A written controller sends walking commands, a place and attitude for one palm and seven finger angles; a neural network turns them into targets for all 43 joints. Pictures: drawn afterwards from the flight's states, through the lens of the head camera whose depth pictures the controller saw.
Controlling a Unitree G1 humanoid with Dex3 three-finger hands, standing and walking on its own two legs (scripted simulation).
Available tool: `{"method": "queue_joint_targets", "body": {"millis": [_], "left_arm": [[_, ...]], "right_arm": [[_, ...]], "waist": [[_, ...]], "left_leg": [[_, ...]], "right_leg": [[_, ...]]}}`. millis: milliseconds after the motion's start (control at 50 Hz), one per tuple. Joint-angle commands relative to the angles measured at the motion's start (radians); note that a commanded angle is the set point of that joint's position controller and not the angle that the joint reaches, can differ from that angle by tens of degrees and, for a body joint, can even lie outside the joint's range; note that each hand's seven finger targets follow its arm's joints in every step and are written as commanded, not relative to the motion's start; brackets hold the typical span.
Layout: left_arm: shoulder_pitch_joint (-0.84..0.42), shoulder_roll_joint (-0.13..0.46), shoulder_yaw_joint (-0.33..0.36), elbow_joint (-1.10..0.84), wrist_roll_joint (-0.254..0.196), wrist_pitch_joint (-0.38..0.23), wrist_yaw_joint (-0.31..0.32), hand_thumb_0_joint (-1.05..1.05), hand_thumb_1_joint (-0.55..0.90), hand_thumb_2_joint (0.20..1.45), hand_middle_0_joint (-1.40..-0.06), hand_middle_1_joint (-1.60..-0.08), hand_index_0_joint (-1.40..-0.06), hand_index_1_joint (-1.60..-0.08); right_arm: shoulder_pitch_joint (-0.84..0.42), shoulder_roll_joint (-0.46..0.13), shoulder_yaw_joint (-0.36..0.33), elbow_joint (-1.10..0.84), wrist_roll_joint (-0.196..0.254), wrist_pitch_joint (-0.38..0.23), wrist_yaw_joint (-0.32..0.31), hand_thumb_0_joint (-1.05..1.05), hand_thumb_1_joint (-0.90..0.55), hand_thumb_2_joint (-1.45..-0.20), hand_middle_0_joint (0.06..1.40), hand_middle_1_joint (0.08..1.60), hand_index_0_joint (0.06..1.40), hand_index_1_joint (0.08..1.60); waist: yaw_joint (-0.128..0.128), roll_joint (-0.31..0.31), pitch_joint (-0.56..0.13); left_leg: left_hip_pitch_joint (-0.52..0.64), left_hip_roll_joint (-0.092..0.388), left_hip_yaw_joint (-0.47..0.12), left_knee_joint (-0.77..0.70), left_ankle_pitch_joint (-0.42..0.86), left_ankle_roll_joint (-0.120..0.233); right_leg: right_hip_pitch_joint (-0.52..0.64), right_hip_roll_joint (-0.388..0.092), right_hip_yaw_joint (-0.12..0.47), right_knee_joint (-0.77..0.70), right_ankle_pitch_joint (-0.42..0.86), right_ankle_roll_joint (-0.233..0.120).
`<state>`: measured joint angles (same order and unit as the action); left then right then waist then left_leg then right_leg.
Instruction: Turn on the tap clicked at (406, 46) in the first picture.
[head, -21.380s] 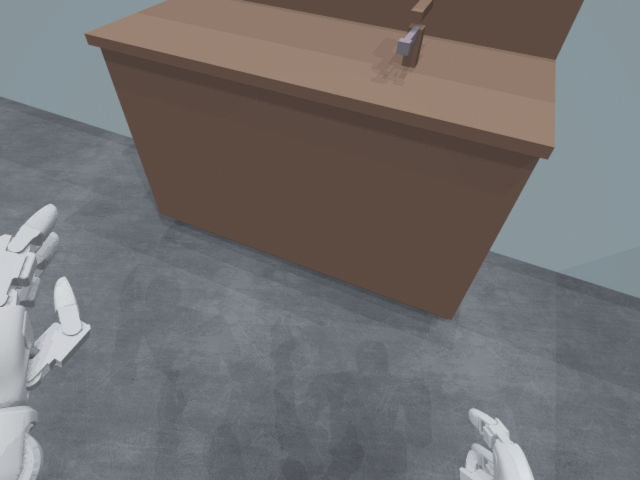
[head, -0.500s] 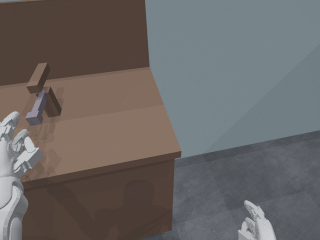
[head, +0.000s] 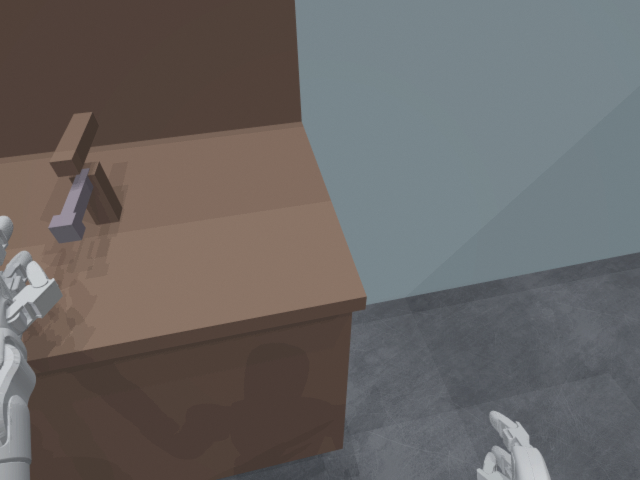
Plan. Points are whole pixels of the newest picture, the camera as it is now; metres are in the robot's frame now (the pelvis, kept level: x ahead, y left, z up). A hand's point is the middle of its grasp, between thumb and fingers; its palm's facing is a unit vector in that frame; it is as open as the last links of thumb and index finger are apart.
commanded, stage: reach beside the lever's end, fingers flat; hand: left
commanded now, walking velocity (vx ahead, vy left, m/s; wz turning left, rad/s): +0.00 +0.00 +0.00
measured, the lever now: (67, 228) +0.36 +0.38 +0.14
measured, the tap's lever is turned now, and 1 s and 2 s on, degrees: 0 0 4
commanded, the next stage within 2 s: push the lever round in 0.92 s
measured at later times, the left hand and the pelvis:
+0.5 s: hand (41, 260) +0.31 +0.39 +0.13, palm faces +0.57 -0.81 -0.13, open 7.8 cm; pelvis -0.01 +0.01 -0.01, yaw +0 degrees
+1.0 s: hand (42, 265) +0.30 +0.38 +0.13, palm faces +0.54 -0.83 -0.10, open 7.8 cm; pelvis +0.01 +0.03 +0.00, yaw -1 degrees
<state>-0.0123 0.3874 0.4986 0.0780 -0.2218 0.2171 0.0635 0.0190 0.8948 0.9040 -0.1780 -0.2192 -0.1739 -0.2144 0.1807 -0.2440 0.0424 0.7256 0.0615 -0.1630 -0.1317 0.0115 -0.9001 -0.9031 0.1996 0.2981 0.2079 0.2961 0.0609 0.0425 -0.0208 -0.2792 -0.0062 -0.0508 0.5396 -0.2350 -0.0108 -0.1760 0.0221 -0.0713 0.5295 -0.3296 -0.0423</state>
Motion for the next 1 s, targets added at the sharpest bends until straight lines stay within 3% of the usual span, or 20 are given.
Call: {"method": "queue_joint_targets", "body": {"millis": [0,40,60,100,120,160,220,280,300,340,400,480,520,580,600,680,700,840,960,980], "left_arm": [[-0.372,0.328,0.079,-0.244,0.021,-0.175,-0.011,0.0,0.9,0.9,-0.162,-0.187,-0.162,-0.187],[-0.392,0.326,0.072,-0.186,0.013,-0.204,-0.03,0.0,0.9,0.9,-0.161,-0.183,-0.161,-0.183],[-0.383,0.326,0.078,-0.152,0.006,-0.208,-0.04,0.0,0.9,0.9,-0.16,-0.18,-0.16,-0.18],[-0.33,0.387,0.142,-0.035,0.0,-0.196,-0.057,0.0,0.9,0.9,-0.158,-0.175,-0.158,-0.175],[-0.338,0.371,0.122,-0.02,-0.007,-0.187,-0.071,0.0,0.9,0.9,-0.158,-0.173,-0.158,-0.173],[-0.348,0.41,0.144,0.045,-0.015,-0.161,-0.089,0.0,0.9,0.9,-0.156,-0.167,-0.156,-0.167],[-0.406,0.454,0.162,0.1,-0.004,-0.163,-0.093,0.0,0.9,0.9,-0.153,-0.16,-0.153,-0.16],[-0.452,0.505,0.191,0.127,0.01,-0.213,-0.091,0.0,0.9,0.9,-0.151,-0.152,-0.151,-0.152],[-0.476,0.534,0.206,0.125,0.025,-0.239,-0.084,0.0,0.9,0.9,-0.15,-0.15,-0.15,-0.15],[-0.53,0.51,0.167,0.153,0.034,-0.279,-0.094,0.0,0.9,0.9,-0.15,-0.15,-0.15,-0.15],[-0.543,0.552,0.197,0.228,0.036,-0.316,-0.119,0.0,0.9,0.9,-0.15,-0.15,-0.15,-0.15],[-0.543,0.533,0.167,0.273,0.024,-0.318,-0.168,0.0,0.9,0.9,-0.15,-0.15,-0.15,-0.15],[-0.535,0.553,0.191,0.299,0.025,-0.318,-0.169,0.0,0.9,0.9,-0.15,-0.15,-0.15,-0.15],[-0.43,0.535,0.206,0.264,0.015,-0.318,-0.168,0.0,0.9,0.9,-0.15,-0.15,-0.15,-0.15],[-0.432,0.529,0.206,0.251,0.02,-0.324,-0.155,0.0,0.9,0.9,-0.15,-0.15,-0.15,-0.15],[-0.375,0.511,0.227,0.208,0.008,-0.331,-0.135,0.0,0.9,0.9,-0.15,-0.15,-0.15,-0.15],[-0.377,0.517,0.238,0.186,0.017,-0.336,-0.122,0.0,0.9,0.9,-0.15,-0.15,-0.15,-0.15],[-0.389,0.413,0.148,-0.003,0.02,-0.335,-0.103,0.0,0.9,0.9,-0.15,-0.15,-0.15,-0.15],[-0.374,0.385,0.145,0.043,-0.003,-0.27,-0.106,0.0,0.9,0.9,-0.15,-0.15,-0.15,-0.15],[-0.387,0.369,0.125,0.045,-0.002,-0.256,-0.108,0.0,0.9,0.9,-0.15,-0.15,-0.15,-0.15]], "right_arm": [[-0.104,-0.129,-0.048,-0.134,-0.009,-0.067,-0.012,0.0,-0.9,-0.9,0.2,0.3,0.2,0.3],[-0.092,-0.136,-0.052,-0.131,-0.008,-0.074,-0.013,0.0,-0.9,-0.9,0.2,0.3,0.2,0.3],[-0.087,-0.141,-0.054,-0.13,-0.009,-0.077,-0.016,0.0,-0.9,-0.9,0.2,0.3,0.2,0.3],[-0.079,-0.148,-0.055,-0.117,-0.003,-0.07,-0.022,0.0,-0.9,-0.9,0.2,0.3,0.2,0.3],[-0.075,-0.15,-0.056,-0.128,0.001,-0.069,-0.022,0.0,-0.9,-0.9,0.2,0.3,0.2,0.3],[-0.068,-0.158,-0.056,-0.135,0.007,-0.066,-0.023,0.0,-0.9,-0.9,0.2,0.3,0.2,0.3],[-0.048,-0.161,-0.054,-0.137,0.008,-0.061,-0.02,0.0,-0.9,-0.9,0.2,0.3,0.2,0.3],[-0.019,-0.168,-0.062,-0.137,-0.001,-0.064,-0.01,0.0,-0.9,-0.9,0.2,0.3,0.2,0.3],[-0.016,-0.166,-0.061,-0.127,-0.001,-0.06,-0.009,0.0,-0.9,-0.9,0.2,0.3,0.2,0.3],[0.004,-0.171,-0.061,-0.129,-0.007,-0.065,-0.003,0.0,-0.9,-0.9,0.2,0.3,0.2,0.3],[0.027,-0.179,-0.066,-0.111,-0.004,-0.06,-0.005,0.0,-0.9,-0.9,0.2,0.3,0.2,0.3],[0.05,-0.188,-0.073,-0.125,0.001,-0.064,-0.004,0.0,-0.9,-0.9,0.2,0.3,0.2,0.3],[0.065,-0.192,-0.074,-0.123,-0.002,-0.059,-0.003,0.0,-0.9,-0.9,0.2,0.3,0.2,0.3],[0.065,-0.188,-0.082,-0.147,-0.002,-0.056,0.006,0.0,-0.9,-0.9,0.2,0.3,0.2,0.3],[0.061,-0.186,-0.079,-0.141,-0.002,-0.051,0.008,0.0,-0.9,-0.9,0.2,0.3,0.2,0.3],[0.061,-0.186,-0.086,-0.158,-0.006,-0.046,0.018,0.0,-0.9,-0.9,0.2,0.3,0.2,0.3],[0.054,-0.181,-0.084,-0.15,-0.006,-0.042,0.016,0.0,-0.9,-0.9,0.2,0.3,0.2,0.3],[0.028,-0.166,-0.082,-0.162,-0.017,-0.057,0.014,0.0,-0.9,-0.9,0.2,0.3,0.2,0.3],[0.012,-0.169,-0.077,-0.147,-0.008,-0.055,0.0,0.0,-0.9,-0.9,0.2,0.3,0.2,0.3],[0.002,-0.166,-0.073,-0.15,-0.005,-0.053,-0.001,0.0,-0.9,-0.9,0.2,0.3,0.2,0.3]], "waist": [[-0.036,0.103,-0.152],[-0.045,0.093,-0.155],[-0.046,0.051,-0.164],[-0.029,0.029,-0.142],[-0.033,0.035,-0.153],[-0.028,-0.005,-0.14],[-0.034,0.028,-0.134],[-0.043,0.025,-0.166],[-0.044,0.082,-0.167],[-0.064,0.082,-0.184],[-0.068,0.079,-0.19],[-0.067,0.078,-0.242],[-0.061,0.069,-0.244],[-0.03,0.068,-0.269],[-0.033,0.086,-0.254],[-0.03,0.047,-0.229],[-0.025,0.088,-0.223],[-0.044,0.155,-0.243],[-0.047,0.048,-0.195],[-0.046,0.066,-0.181]], "left_leg": [[0.145,-0.019,0.019,-0.038,0.162,0.039],[0.131,-0.021,0.013,-0.04,0.125,0.04],[0.123,-0.022,0.013,-0.039,0.114,0.042],[0.082,-0.024,0.017,-0.041,0.1,0.044],[0.075,-0.026,0.019,-0.042,0.102,0.043],[0.043,-0.027,0.017,-0.044,0.081,0.045],[0.023,-0.026,0.017,-0.037,0.071,0.045],[0.016,-0.024,0.019,-0.013,0.081,0.049],[0.022,-0.022,0.022,-0.008,0.078,0.049],[0.023,-0.022,0.017,0.001,0.071,0.051],[0.009,-0.018,0.019,0.012,0.063,0.053],[0.02,-0.019,0.013,0.016,0.085,0.054],[0.01,-0.017,0.004,0.016,0.094,0.053],[0.028,-0.014,0.0,0.01,0.138,0.051],[0.036,-0.011,-0.001,0.01,0.142,0.05],[0.028,-0.007,-0.012,0.001,0.155,0.048],[0.042,-0.003,-0.012,0.0,0.162,0.046],[0.139,0.009,-0.041,-0.015,0.198,0.034],[0.105,0.007,-0.052,-0.035,0.163,0.025],[0.097,0.004,-0.047,-0.038,0.144,0.025]], "right_leg": [[-0.088,-0.006,0.04,-0.091,0.233,0.019],[-0.099,-0.005,0.041,-0.092,0.195,0.018],[-0.096,-0.004,0.04,-0.092,0.19,0.021],[-0.084,-0.008,0.045,-0.102,0.188,0.023],[-0.08,-0.012,0.045,-0.099,0.198,0.024],[-0.083,-0.014,0.045,-0.108,0.179,0.03],[-0.098,-0.016,0.052,-0.109,0.164,0.032],[-0.109,-0.011,0.058,-0.095,0.177,0.036],[-0.119,-0.01,0.061,-0.091,0.165,0.031],[-0.14,-0.005,0.059,-0.076,0.155,0.03],[-0.146,-0.003,0.06,-0.069,0.15,0.029],[-0.145,0.002,0.05,-0.054,0.17,0.027],[-0.141,0.001,0.048,-0.052,0.181,0.026],[-0.118,0.007,0.038,-0.043,0.211,0.022],[-0.127,0.007,0.038,-0.044,0.212,0.021],[-0.133,0.013,0.025,-0.037,0.213,0.022],[-0.136,0.012,0.027,-0.037,0.212,0.019],[-0.167,0.014,0.019,-0.031,0.197,0.013],[-0.16,0.011,0.008,-0.042,0.188,0.014],[-0.165,0.007,0.01,-0.044,0.177,0.015]]}}
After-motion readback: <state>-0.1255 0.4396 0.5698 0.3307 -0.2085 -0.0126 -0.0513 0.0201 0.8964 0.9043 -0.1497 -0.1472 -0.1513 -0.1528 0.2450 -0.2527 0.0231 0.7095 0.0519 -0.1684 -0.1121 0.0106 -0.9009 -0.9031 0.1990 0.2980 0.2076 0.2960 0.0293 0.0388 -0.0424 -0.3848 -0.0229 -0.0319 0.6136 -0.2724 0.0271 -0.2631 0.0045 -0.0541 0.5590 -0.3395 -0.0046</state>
